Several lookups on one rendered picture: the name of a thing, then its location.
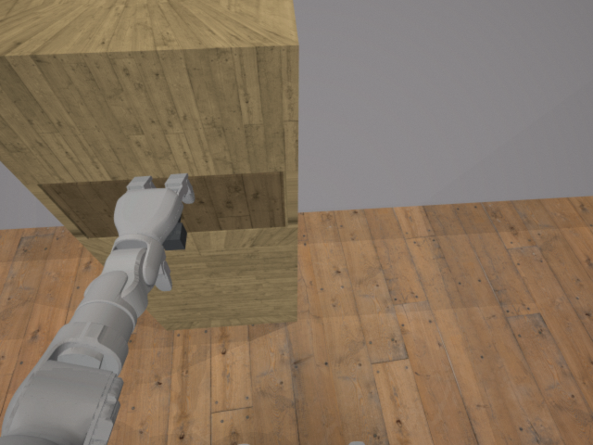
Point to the cabinet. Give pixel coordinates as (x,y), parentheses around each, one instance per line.
(105,90)

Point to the handle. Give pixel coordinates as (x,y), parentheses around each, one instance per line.
(177,238)

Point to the robot left forearm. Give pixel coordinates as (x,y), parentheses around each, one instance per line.
(99,331)

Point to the drawer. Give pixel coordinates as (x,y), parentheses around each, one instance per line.
(222,202)

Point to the robot left upper arm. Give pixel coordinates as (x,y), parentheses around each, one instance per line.
(66,404)

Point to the robot left hand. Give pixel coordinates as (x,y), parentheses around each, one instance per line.
(147,210)

